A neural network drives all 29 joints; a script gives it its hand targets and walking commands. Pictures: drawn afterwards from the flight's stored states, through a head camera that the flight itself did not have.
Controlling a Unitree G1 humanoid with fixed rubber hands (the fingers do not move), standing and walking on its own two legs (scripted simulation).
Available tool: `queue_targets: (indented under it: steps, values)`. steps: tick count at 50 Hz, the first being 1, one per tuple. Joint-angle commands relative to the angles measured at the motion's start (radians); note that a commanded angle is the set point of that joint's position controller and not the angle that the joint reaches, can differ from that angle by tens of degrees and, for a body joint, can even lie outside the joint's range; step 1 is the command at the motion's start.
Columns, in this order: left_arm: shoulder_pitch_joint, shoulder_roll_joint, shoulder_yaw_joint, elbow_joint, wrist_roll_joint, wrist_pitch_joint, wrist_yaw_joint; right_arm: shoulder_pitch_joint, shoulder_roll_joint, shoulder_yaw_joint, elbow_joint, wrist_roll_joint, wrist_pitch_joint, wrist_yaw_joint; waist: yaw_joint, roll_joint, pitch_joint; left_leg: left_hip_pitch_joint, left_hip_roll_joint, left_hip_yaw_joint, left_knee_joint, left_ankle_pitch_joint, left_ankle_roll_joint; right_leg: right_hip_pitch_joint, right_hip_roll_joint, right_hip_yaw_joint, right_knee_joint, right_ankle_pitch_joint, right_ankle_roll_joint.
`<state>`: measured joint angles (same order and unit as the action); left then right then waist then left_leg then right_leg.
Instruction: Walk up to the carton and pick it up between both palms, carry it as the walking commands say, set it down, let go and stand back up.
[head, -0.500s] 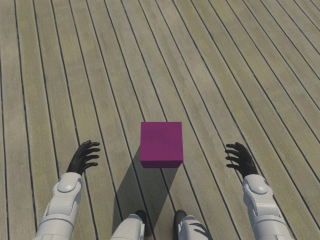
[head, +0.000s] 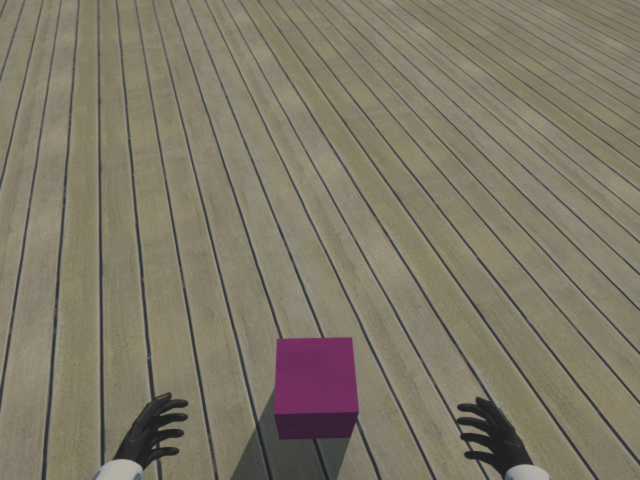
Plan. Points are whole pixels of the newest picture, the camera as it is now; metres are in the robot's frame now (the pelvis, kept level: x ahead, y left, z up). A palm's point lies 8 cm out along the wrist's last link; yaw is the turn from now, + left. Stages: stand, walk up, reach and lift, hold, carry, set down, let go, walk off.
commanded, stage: let go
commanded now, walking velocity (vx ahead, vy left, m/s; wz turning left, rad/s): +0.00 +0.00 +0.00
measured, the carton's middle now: (314, 389) +0.45 +0.01 -0.65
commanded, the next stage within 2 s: stand in 0.20 s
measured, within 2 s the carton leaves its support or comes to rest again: neither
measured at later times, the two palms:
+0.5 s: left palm out of the picture +0.14 +0.29 -0.09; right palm out of the picture +0.14 -0.29 -0.08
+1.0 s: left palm out of the picture +0.13 +0.30 -0.09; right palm out of the picture +0.13 -0.29 -0.09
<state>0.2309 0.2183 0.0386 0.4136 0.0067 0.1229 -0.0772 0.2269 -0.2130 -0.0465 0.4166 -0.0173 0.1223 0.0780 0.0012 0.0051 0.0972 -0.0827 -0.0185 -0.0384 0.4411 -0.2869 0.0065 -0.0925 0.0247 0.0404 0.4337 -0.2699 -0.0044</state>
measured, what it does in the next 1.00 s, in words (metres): stands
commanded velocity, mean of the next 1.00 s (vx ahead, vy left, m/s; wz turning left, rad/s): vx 0.00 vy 0.00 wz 0.00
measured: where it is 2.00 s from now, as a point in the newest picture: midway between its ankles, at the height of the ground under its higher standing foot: outside the picture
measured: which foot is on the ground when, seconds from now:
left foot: down 0.00-1.00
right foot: down 0.00-1.00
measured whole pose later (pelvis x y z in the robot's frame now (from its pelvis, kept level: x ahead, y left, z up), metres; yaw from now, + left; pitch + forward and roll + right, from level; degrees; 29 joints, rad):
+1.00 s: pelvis +0.01 +0.01 +0.00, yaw +0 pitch -1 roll +0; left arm 0.17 0.35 0.02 0.84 0.03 0.00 0.02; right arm 0.17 -0.35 -0.03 0.84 -0.03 0.00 -0.02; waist 0.00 -0.01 0.00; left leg -0.13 -0.03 -0.04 0.44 -0.29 0.01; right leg -0.14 0.01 0.04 0.44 -0.28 0.00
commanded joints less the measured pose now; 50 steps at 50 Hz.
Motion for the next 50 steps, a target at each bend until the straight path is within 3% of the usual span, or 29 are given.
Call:
queue_targets:
  steps: [1, 10, 11, 14, 16, 21, 27, 39, 50]
  values:
    - [-0.039, 0.103, 0.036, -0.089, 0.010, 0.005, 0.003, -0.042, -0.092, -0.028, -0.092, -0.001, 0.004, 0.000, -0.001, 0.002, -0.034, -0.033, -0.029, 0.045, -0.069, 0.206, -0.023, 0.038, 0.021, -0.034, -0.052, 0.205, 0.018]
    - [-0.033, 0.095, 0.023, -0.093, 0.008, 0.039, 0.024, -0.028, -0.100, -0.020, -0.086, 0.005, -0.001, -0.021, 0.001, 0.007, -0.075, -0.023, -0.023, 0.025, -0.032, 0.277, -0.023, 0.037, 0.021, -0.037, -0.021, 0.254, 0.020]
    - [-0.072, 0.224, 0.052, 0.027, 0.020, -0.015, 0.070, -0.072, -0.218, -0.044, 0.041, -0.020, -0.034, -0.065, 0.025, -0.052, -0.069, -0.137, 0.039, -0.003, -0.013, 0.150, -0.039, -0.083, -0.046, -0.002, -0.023, 0.121, 0.038]
    - [-0.071, 0.214, 0.046, 0.070, 0.041, -0.075, 0.087, -0.058, -0.212, -0.040, 0.091, -0.036, -0.080, -0.087, -0.004, -0.011, -0.062, -0.146, 0.050, -0.044, -0.035, -0.032, -0.016, -0.147, -0.061, 0.047, -0.046, -0.060, 0.012]
    - [-0.079, 0.207, 0.045, 0.100, 0.041, -0.093, 0.083, -0.076, -0.211, -0.036, 0.123, -0.030, -0.099, -0.083, 0.003, 0.004, -0.083, -0.160, 0.059, -0.058, -0.039, -0.013, -0.010, -0.125, -0.059, 0.047, -0.029, -0.009, 0.009]
    - [-0.069, 0.229, 0.042, 0.163, 0.036, -0.112, 0.084, -0.073, -0.233, -0.033, 0.183, -0.020, -0.116, -0.086, 0.001, 0.003, -0.148, -0.106, 0.070, -0.055, -0.002, 0.218, -0.009, -0.078, -0.073, 0.050, 0.003, 0.203, 0.008]
    - [-0.065, 0.254, 0.032, 0.227, 0.033, -0.120, 0.097, -0.067, -0.264, -0.030, 0.238, -0.018, -0.121, -0.097, -0.004, 0.006, -0.169, -0.066, 0.083, -0.061, 0.009, 0.347, -0.008, -0.056, -0.084, 0.054, 0.016, 0.305, 0.001]
    - [-0.078, 0.269, 0.020, 0.315, 0.027, -0.130, 0.106, -0.080, -0.281, -0.021, 0.314, -0.013, -0.130, -0.104, -0.001, -0.001, -0.159, -0.046, 0.091, -0.074, -0.018, 0.393, -0.004, -0.029, -0.098, 0.063, -0.003, 0.342, -0.005]
    - [-0.093, 0.279, 0.016, 0.375, 0.024, -0.134, 0.105, -0.089, -0.292, -0.014, 0.375, -0.011, -0.136, -0.104, 0.000, -0.005, -0.137, -0.045, 0.098, -0.083, -0.053, 0.336, 0.001, -0.024, -0.106, 0.074, -0.038, 0.297, -0.008]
